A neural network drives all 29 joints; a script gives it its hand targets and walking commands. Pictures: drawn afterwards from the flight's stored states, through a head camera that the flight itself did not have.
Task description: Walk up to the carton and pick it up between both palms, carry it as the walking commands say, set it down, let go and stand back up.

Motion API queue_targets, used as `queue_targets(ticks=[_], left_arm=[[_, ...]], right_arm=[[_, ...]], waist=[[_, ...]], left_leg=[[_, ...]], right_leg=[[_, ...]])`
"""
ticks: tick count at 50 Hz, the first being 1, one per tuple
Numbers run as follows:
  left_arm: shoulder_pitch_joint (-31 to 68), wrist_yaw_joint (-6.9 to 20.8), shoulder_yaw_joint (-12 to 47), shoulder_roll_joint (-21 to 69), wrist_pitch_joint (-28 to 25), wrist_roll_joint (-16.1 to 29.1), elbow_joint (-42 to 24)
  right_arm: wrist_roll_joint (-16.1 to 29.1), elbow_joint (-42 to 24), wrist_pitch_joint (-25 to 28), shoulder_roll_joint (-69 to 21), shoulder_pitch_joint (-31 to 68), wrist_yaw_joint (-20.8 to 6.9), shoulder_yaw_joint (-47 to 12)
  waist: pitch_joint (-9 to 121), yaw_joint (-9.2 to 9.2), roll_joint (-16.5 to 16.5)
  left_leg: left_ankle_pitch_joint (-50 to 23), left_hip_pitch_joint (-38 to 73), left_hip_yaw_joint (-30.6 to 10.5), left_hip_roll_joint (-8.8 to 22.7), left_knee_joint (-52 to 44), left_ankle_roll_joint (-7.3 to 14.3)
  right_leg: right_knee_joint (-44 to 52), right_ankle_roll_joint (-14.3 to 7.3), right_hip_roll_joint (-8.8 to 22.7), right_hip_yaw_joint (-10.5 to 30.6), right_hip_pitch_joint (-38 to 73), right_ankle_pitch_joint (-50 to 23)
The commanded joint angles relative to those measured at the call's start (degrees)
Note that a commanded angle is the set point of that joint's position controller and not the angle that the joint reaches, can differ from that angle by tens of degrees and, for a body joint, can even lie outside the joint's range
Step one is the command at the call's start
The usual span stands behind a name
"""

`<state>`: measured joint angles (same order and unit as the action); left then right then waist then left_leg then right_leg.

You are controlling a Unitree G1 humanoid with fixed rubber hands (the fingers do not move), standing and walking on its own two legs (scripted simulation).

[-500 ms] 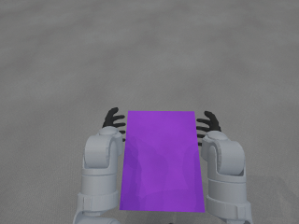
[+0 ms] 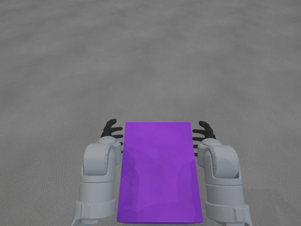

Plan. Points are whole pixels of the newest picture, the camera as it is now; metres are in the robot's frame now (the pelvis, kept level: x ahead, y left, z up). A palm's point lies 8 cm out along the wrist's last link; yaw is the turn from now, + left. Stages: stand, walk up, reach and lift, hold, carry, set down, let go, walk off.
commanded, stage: carry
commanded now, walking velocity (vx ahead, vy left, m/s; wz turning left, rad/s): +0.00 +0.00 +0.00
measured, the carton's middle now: (157, 174) +0.27 +0.00 -0.02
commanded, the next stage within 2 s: none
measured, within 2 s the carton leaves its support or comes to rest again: neither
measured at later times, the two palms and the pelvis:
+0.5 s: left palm (110, 107) +0.44 +0.15 +0.08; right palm (194, 109) +0.44 -0.11 +0.08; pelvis +0.14 +0.02 -0.02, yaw +2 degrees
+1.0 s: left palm (113, 63) +0.70 +0.19 +0.07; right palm (176, 64) +0.71 -0.08 +0.07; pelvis +0.40 +0.05 -0.03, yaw +1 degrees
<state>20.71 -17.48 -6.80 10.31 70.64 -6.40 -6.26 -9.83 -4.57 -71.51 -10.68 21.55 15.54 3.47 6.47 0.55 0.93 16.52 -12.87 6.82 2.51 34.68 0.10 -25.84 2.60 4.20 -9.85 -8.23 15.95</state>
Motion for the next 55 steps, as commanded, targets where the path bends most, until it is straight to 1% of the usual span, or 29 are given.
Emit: queue_targets(ticks=[1,2,3,4,5,7,8,11,14,15,17,18,21,23,26,29,31,32,33,34,35,37,40,48,49,50,51,52,55], left_arm=[[27.8,24.7,31.5,59.0,-0.7,23.2,1.1],[28.4,24.4,32.0,60.0,-1.1,23.8,-0.3],[29.4,24.3,31.1,61.7,-1.6,22.9,1.4],[29.9,23.9,32.2,63.2,-1.9,22.9,-0.3],[29.1,23.2,32.2,62.1,-2.4,21.8,-1.0],[30.3,22.8,33.9,60.2,-2.6,21.6,-4.6],[30.6,23.0,33.9,60.3,-1.8,21.1,-3.3],[28.1,24.2,34.9,59.3,-0.3,22.4,-1.6],[29.4,24.8,36.0,60.3,-0.6,24.3,-5.3],[29.3,25.1,35.9,60.3,-0.7,24.0,-4.9],[28.0,25.9,28.8,58.2,-3.4,17.7,8.9],[29.7,26.1,34.6,60.8,-3.9,22.5,-1.2],[31.1,25.2,36.4,63.0,-1.8,25.8,-7.5],[26.0,24.4,34.9,60.8,-0.8,22.8,-4.6],[24.6,24.3,34.6,58.3,0.5,21.4,-0.5],[27.2,25.1,33.1,60.1,0.2,22.3,2.3],[29.0,25.3,32.9,62.9,-0.4,23.2,1.9],[28.2,25.2,32.6,63.7,-0.8,23.2,2.4],[25.7,24.7,31.7,63.3,-1.8,21.8,5.1],[27.0,24.2,29.4,62.7,-2.6,20.6,3.7],[28.3,24.0,29.0,62.7,-3.0,20.1,1.4],[34.0,24.1,31.9,62.8,-3.8,21.4,-4.4],[33.2,24.8,33.5,62.1,-3.5,22.9,-7.0],[22.6,26.2,32.8,57.9,0.1,21.8,-4.9],[23.1,26.3,32.9,56.9,0.1,21.5,-4.8],[25.5,26.5,32.9,55.2,0.0,21.5,-4.5],[27.4,26.6,34.2,54.8,0.0,21.3,-5.2],[27.5,26.5,34.8,56.1,-0.2,21.2,-3.6],[28.0,26.4,36.2,61.3,-2.1,23.0,-7.3]], right_arm=[[25.7,-1.2,1.6,-59.3,23.6,-22.4,-28.8],[27.2,-3.9,1.8,-60.5,25.3,-22.5,-30.1],[27.5,-3.9,2.1,-60.7,28.7,-23.1,-30.2],[28.8,-7.4,2.2,-60.3,30.5,-23.5,-31.1],[28.8,-7.1,2.1,-60.4,31.4,-23.8,-31.3],[29.5,-3.7,1.9,-60.2,23.2,-23.9,-30.2],[27.4,-0.3,1.2,-58.1,23.6,-23.8,-27.9],[23.9,1.0,1.1,-58.9,20.3,-23.4,-25.1],[24.2,-3.5,1.7,-60.6,21.4,-23.2,-26.7],[23.7,-3.6,1.9,-61.0,21.8,-23.0,-27.1],[17.5,6.6,5.2,-57.5,21.4,-23.1,-20.1],[22.4,-5.2,5.1,-59.7,25.6,-23.4,-28.1],[28.7,-12.3,2.2,-61.4,31.1,-22.9,-33.8],[28.2,-8.0,1.3,-60.3,26.8,-23.1,-33.4],[26.5,0.7,0.2,-59.6,19.9,-23.8,-29.8],[26.3,-0.4,0.6,-60.6,24.5,-24.2,-28.3],[27.3,-3.4,1.0,-62.1,29.2,-23.9,-28.5],[27.0,-3.1,1.1,-61.2,30.1,-23.8,-27.9],[27.3,-3.5,1.2,-60.3,33.7,-24.0,-27.6],[27.6,-3.1,0.8,-60.0,33.6,-24.5,-28.9],[27.2,-1.1,1.3,-60.2,32.3,-24.8,-29.3],[26.4,-0.8,2.9,-61.8,28.9,-24.2,-27.9],[24.2,-5.0,4.2,-61.5,26.1,-22.6,-27.9],[23.2,-6.1,2.1,-58.5,21.6,-20.5,-30.7],[23.4,-5.6,2.0,-58.5,22.7,-20.7,-30.6],[23.2,-3.7,1.9,-58.5,22.2,-21.0,-30.0],[22.7,-1.4,2.5,-58.0,22.3,-21.3,-29.2],[23.1,-1.5,3.2,-58.7,22.3,-21.5,-28.4],[25.9,-10.1,3.8,-62.4,27.1,-22.3,-31.5]], waist=[[19.6,-0.93,-10.6],[16.5,-1.43,-18.5],[13.1,-1.47,-15.7],[12.2,-1.04,-11.2],[16.5,-0.28,-4.8],[19.7,2.65,9.8],[16.7,1.31,5.6],[16.2,-0.18,9.8],[19.1,-0.81,6.2],[19.4,-0.98,5.5],[21.4,0.41,1.8],[19.6,0.25,-4.7],[14.8,0.09,-11.5],[14.8,0.87,-5.4],[10.8,1.91,13.1],[8.2,2.73,6.2],[10.3,0.63,3.4],[14.7,-1.74,0.7],[18.8,-4.36,-6.3],[14.1,-2.98,-16.5],[12.3,-2.55,-10.1],[11.4,-2.51,-0.8],[8.6,-1.43,-5.9],[15.0,0.19,-13.6],[18.1,1.18,-10.6],[21.0,2.45,-3.4],[21.0,1.54,11.1],[21.2,1.25,12.7],[17.4,0.65,1.9]], left_leg=[[-32.6,-15.5,2.2,-0.1,11.3,-2.5],[14.1,-32.7,3.2,-4.8,7.6,-2.5],[20.4,-31.1,-0.1,-3.8,-2.0,-1.0],[12.6,-21.4,0.7,-4.4,-11.8,-0.3],[-12.5,0.2,1.5,-3.1,-23.4,0.0],[-69.4,32.0,-13.5,12.8,-11.9,3.7],[-84.3,24.2,-13.5,14.4,-9.5,5.1],[-60.6,25.8,-8.7,12.9,-7.6,7.9],[-58.4,20.2,-2.7,10.8,-3.0,5.9],[-51.5,16.3,-0.8,9.5,-1.4,4.1],[-14.9,8.2,0.6,6.1,-3.6,1.3],[-1.3,5.3,1.3,3.3,-2.9,0.9],[8.9,-1.5,1.3,1.4,-5.6,0.1],[-0.6,7.9,-0.5,2.9,-12.4,0.8],[-57.2,31.7,-13.6,14.2,-9.3,5.7],[-62.1,35.1,-13.5,15.6,-8.3,8.0],[-62.9,21.9,-3.7,12.0,-0.8,4.0],[-52.4,8.0,2.5,9.2,10.2,0.6],[-34.2,-7.4,5.5,3.3,27.5,-1.5],[14.7,-26.2,2.3,-5.1,33.9,-2.0],[20.1,-27.0,-5.1,0.1,36.8,-0.9],[17.9,-32.4,-6.5,3.3,33.1,-0.6],[6.5,-29.3,-2.2,2.4,17.5,-2.1],[-16.5,6.5,9.8,-7.4,-10.1,1.0],[-13.7,16.0,9.1,-6.5,-10.2,1.6],[-6.9,24.3,-7.4,5.6,-11.6,3.8],[-9.1,30.5,-30.6,17.5,-17.3,12.6],[-15.3,29.7,-36.2,22.7,-18.8,16.1],[-27.5,22.5,-19.5,17.6,-17.7,9.7]], right_leg=[[-7.7,-2.8,4.9,2.3,28.2,-73.5],[-9.2,-7.7,10.3,9.2,40.2,-89.0],[-8.8,-10.3,12.5,11.9,37.1,-88.0],[-10.2,-9.0,10.9,9.9,29.8,-81.7],[-14.2,-5.3,8.1,4.1,15.8,-58.6],[-22.6,0.9,-0.7,4.1,-21.5,21.4],[-22.1,-0.1,-3.2,7.9,-15.3,21.2],[-9.6,-0.7,-2.1,7.2,-17.4,13.8],[-0.7,-0.6,-2.1,3.7,-11.1,-4.9],[2.1,-1.1,-1.4,3.1,-6.4,-13.8],[0.0,-3.7,4.9,8.1,1.6,-25.5],[-0.6,-6.4,7.9,12.5,2.9,-20.8],[3.6,-10.1,12.0,18.4,6.5,-14.5],[-2.0,-7.0,7.7,10.2,1.5,-18.2],[-17.3,-0.9,-1.4,-1.8,-27.0,10.0],[-13.4,-2.3,-3.6,-1.1,-32.9,15.6],[-0.2,-3.9,-5.8,-2.8,-12.1,4.7],[5.3,-6.3,-4.4,-0.7,7.5,-5.8],[7.9,-12.6,7.4,17.4,20.5,-9.7],[7.3,-21.4,17.7,37.0,30.2,-45.4],[5.6,-22.7,20.0,35.8,29.1,-57.1],[5.8,-17.6,17.7,26.0,30.9,-42.4],[10.9,-12.1,12.7,15.0,24.8,-32.4],[-6.1,-2.6,6.3,-2.8,12.0,-57.9],[-15.3,-1.7,4.1,-3.5,6.7,-48.0],[-27.1,-0.4,1.9,-1.7,-3.3,-28.0],[-40.0,0.0,-5.7,3.7,-18.0,8.8],[-49.0,-2.0,-3.4,10.3,-22.8,17.1],[-40.7,-3.7,1.9,11.1,-24.0,10.0]])
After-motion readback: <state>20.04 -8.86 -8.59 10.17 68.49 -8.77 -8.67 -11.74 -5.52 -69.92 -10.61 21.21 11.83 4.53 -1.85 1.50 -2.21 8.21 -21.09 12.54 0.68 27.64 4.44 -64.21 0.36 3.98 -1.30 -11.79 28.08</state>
